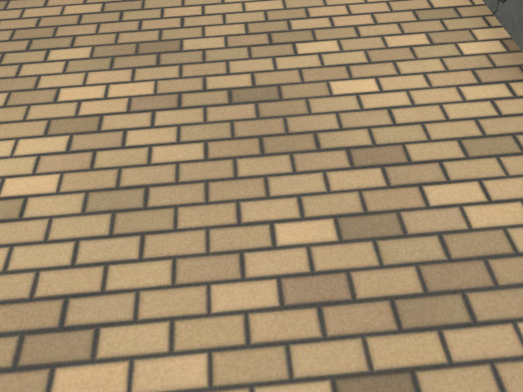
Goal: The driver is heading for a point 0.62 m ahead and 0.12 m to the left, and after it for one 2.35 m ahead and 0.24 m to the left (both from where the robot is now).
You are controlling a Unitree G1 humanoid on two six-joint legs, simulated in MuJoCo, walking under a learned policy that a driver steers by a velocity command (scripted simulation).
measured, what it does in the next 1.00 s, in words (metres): walks ahead: left foot, then right foot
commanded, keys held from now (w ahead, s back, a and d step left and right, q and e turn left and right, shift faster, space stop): w+q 0.54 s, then w+e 0.18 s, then e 0.28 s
